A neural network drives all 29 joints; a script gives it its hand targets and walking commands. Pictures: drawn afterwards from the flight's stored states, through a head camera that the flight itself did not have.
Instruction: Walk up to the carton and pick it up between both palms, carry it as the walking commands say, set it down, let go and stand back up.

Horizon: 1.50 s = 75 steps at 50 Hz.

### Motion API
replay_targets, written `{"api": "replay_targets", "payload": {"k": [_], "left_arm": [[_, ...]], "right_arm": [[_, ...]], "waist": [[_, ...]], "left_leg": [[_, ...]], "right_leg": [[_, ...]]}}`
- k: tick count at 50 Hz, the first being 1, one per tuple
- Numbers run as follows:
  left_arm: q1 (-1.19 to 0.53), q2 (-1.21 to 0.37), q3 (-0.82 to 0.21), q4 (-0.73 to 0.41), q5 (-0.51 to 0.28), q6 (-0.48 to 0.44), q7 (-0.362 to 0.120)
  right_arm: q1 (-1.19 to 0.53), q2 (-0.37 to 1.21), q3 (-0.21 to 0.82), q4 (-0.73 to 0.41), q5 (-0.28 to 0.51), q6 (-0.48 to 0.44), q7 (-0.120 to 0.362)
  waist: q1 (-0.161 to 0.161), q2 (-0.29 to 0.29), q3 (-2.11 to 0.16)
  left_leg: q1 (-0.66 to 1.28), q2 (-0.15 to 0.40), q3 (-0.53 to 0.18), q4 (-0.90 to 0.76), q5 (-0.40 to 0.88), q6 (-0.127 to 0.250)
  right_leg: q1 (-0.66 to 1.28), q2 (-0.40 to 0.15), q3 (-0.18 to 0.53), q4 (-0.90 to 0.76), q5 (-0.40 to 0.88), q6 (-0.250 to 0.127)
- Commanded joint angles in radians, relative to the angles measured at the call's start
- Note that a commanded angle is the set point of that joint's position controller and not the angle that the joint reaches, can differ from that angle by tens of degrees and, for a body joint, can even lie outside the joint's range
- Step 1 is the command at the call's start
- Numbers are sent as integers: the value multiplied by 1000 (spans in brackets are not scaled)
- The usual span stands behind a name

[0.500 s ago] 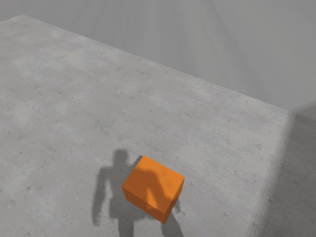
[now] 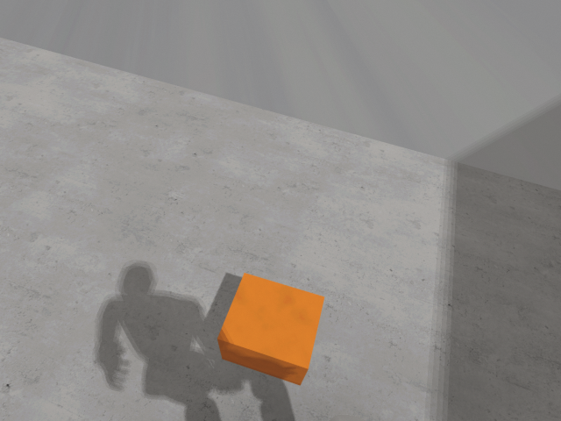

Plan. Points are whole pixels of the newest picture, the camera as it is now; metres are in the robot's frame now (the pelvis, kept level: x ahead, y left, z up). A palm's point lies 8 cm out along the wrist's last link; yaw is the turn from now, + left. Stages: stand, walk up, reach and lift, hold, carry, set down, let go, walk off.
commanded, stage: walk up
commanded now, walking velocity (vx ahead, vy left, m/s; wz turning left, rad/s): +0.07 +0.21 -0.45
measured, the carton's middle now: (272, 328) +0.48 +0.00 -0.66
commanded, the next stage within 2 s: none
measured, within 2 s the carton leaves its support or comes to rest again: neither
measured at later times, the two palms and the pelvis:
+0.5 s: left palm out of the picture +0.08 +0.33 -0.13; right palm out of the picture +0.07 -0.17 -0.13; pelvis +0.02 +0.09 +0.00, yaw -8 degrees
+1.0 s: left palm out of the picture +0.14 +0.38 -0.13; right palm out of the picture +0.04 -0.11 -0.10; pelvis +0.04 +0.15 +0.01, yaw -13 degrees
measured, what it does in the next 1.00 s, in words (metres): steps to the left: right foot, then left foot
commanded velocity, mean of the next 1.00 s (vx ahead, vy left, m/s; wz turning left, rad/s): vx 0.02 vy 0.08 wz -0.25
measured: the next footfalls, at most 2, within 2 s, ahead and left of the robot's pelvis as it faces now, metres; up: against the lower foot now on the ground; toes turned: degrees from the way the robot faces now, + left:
right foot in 0.30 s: +0.09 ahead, -0.07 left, +0.00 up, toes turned -11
left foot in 0.60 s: +0.09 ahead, +0.25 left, +0.00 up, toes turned -3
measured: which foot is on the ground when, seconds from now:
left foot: down 0.00-0.30, up 0.32-0.58, down 0.60-1.00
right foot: up 0.00-0.28, down 0.30-0.60, up 0.62-1.00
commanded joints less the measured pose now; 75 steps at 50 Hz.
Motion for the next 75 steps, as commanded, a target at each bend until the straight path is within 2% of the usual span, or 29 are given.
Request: {"api": "replay_targets", "payload": {"k": [1, 9, 11, 13, 14, 15, 17, 19, 21, 23, 27, 28, 29, 31, 34, 36, 41, 43, 48, 53, 55, 57, 58, 61, 62, 68, 71, 73, 75], "left_arm": [[-86, 20, 49, -64, 29, -20, -9], [-83, -10, 18, -92, 16, -12, -13], [110, 19, 38, -38, 28, -26, 9], [505, 66, 51, 74, 33, -45, 38], [533, 103, 60, 83, 39, -60, 56], [303, 160, 60, 33, 41, -60, 64], [23, 127, 56, -60, 38, -61, 41], [-134, 163, 76, -98, 42, -67, 36], [-119, 158, 87, -76, 50, -82, 16], [-39, 133, 77, -54, 48, -85, 8], [-93, 119, 77, -105, 28, -66, -13], [-95, 41, 51, -150, 19, -58, -20], [-84, 7, 31, -153, 26, -51, -24], [-41, 18, 44, -127, 22, -28, -35], [21, 69, 50, -61, 6, -17, -55], [34, 31, 50, -44, 16, -21, -54], [31, 14, 35, -14, 6, -29, -47], [-13, 15, 24, -17, 3, -27, -42], [-44, -9, 13, -44, 2, -30, -48], [24, 5, 24, -32, 12, -39, -62], [108, -3, 25, 3, 17, -56, -59], [114, 142, 56, -20, 38, -71, -48], [100, 178, 57, -21, 44, -80, -38], [-15, 131, 41, -63, 56, -91, -30], [-50, 124, 43, -90, 42, -89, -27], [70, 89, 64, -59, 31, -77, -5], [142, 87, 74, -54, 19, -75, 0], [65, 73, 71, -65, 21, -57, -11], [-15, 42, 37, -100, 9, -44, -25]], "right_arm": [[188, -96, -39, -36, -41, -28, -53], [118, -89, -35, -65, -38, -6, -49], [-22, -144, -55, -121, -28, -7, -48], [-256, -250, -99, -189, 6, -15, -32], [-276, -204, -100, -216, 9, -10, -30], [-160, -127, -68, -219, 0, 1, -23], [-86, -117, -73, -177, -14, 21, 0], [15, -102, -55, -121, -26, 30, 21], [12, -88, -37, -57, -14, 18, 15], [-68, -89, -27, -55, -12, 15, 5], [116, -107, -26, 1, -5, -11, -8], [154, -189, -39, 15, -26, -22, -18], [103, -264, -61, -17, -38, -34, -28], [24, -265, -67, -61, -36, -47, -27], [-40, -202, -52, -52, -21, -59, -41], [24, -180, -60, -56, -24, -66, -39], [58, -134, -30, -31, -12, -81, -33], [111, -137, -35, -10, -19, -81, -36], [31, -158, -58, -37, -27, -53, -44], [-70, -207, -80, -51, -30, -31, -39], [-92, -134, -65, -54, -23, -12, -35], [-40, -61, -46, -59, -17, 14, -29], [-52, -79, -49, -55, -28, 24, -22], [46, -99, -72, -11, -31, 29, -14], [47, -113, -86, 0, -15, 31, -20], [73, -66, -60, 10, 3, 25, -28], [36, -71, -57, -22, 17, 24, -33], [209, -44, -31, 22, 4, 6, -22], [340, -75, -52, 98, -15, -5, -23]], "waist": [[-83, 124, -90], [-61, 78, -19], [40, 100, -59], [295, 206, -104], [310, -224, -104], [135, -316, -109], [-11, -103, 43], [-96, -149, 66], [-48, -281, -3], [-13, -191, 11], [-65, -186, -17], [-87, 89, -32], [-67, 168, 21], [-51, 168, 47], [21, 153, 38], [-15, 182, -16], [-29, 247, -100], [-61, 185, -119], [-54, 207, -102], [7, 155, -42], [41, 131, -31], [48, -273, 1], [40, -206, 25], [-34, -174, 36], [-39, -163, 40], [16, -234, -98], [41, -213, -129], [-18, -243, -227], [-93, -212, -86]], "left_leg": [[439, 241, -174, -112, 1199, -144], [282, 234, -54, -94, 1052, -79], [198, 210, -18, -12, 1439, -184], [-55, 92, 99, 365, 1822, -382], [-358, 70, -163, 922, 550, -258], [-489, 9, -280, 1015, -148, -197], [-290, 93, -401, 803, -69, -115], [-103, 58, -295, 464, -18, -92], [-76, 26, -202, 306, 0, -140], [-94, 44, -217, 199, -5, -148], [126, 67, -147, -183, 93, -137], [122, 235, -357, -377, -50, -105], [48, 469, -624, -447, -161, -53], [-43, 506, -565, -453, -36, -17], [22, 341, -350, -315, 384, -111], [110, 335, -306, -285, 550, -116], [269, 278, -173, -161, 1027, -119], [320, 284, -214, -128, 1101, -38], [211, 333, -232, -132, 786, 38], [49, 352, -207, -136, 413, 4], [-134, 242, -144, -74, -32, -53], [-212, 29, -112, 266, -177, -121], [-194, 34, -232, 385, -158, -113], [-158, 43, -260, 506, -3, -85], [-189, 24, -268, 545, -36, -82], [-90, -6, -207, 213, -85, -92], [-91, -33, -197, 47, -146, -107], [152, -56, -125, -99, -97, -64], [388, -27, -64, -347, 25, -8]], "right_leg": [[-247, 17, -50, -40, -103, -26], [-107, -19, -58, -195, -90, -58], [89, 29, -130, -299, -165, -74], [529, -12, -179, -695, 9, -166], [592, -335, 294, -715, 558, -294], [527, -521, 580, -754, 800, -382], [69, -412, 530, -933, 37, -226], [-87, -286, 290, -949, -195, -72], [5, -231, 206, -867, 60, -101], [56, -243, 270, -853, 154, -122], [-48, -109, 173, -775, -48, -50], [-115, 17, 72, -572, -108, 7], [-189, 48, 53, -356, -164, -6], [-164, 32, 163, -154, -108, -12], [-104, 26, 168, -31, 42, 7], [-101, 33, 125, 14, 45, 13], [-37, 50, 98, -70, 75, 17], [-46, 52, 52, -179, 4, 13], [31, 31, 30, -391, -45, 10], [117, 3, 4, -496, 105, -14], [268, -30, 23, -634, 206, -33], [154, -292, 475, -971, -104, -110], [71, -323, 558, -1049, -234, -120], [28, -228, 442, -1043, -288, -53], [60, -212, 373, -947, 54, -45], [274, -174, 254, -959, 193, -38], [371, -224, 335, -893, 629, -90], [231, -139, 252, -1041, 16, -45], [-33, 11, 97, -971, -49, 104]]}}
